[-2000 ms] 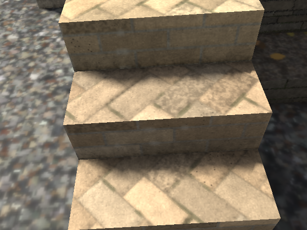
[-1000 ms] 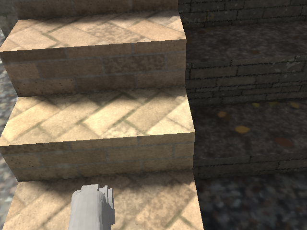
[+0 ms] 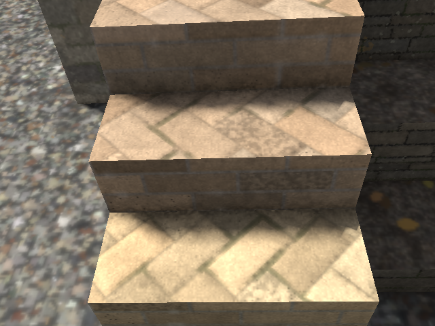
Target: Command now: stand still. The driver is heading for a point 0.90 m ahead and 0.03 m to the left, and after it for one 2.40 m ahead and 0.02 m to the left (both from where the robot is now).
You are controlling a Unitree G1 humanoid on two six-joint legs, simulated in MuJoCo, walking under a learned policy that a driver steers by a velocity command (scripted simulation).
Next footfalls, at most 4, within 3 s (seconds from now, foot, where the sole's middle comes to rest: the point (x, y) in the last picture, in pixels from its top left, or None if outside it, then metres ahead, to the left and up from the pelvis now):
0.84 right None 0.21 -0.16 -0.57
1.30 left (173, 268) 0.52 0.17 -0.38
1.86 right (235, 123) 0.80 0.01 -0.18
2.12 left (142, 120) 0.82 0.24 -0.18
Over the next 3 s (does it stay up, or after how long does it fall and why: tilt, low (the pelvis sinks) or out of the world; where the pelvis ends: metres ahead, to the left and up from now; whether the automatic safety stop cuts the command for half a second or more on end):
stays up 1.00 0.06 0.78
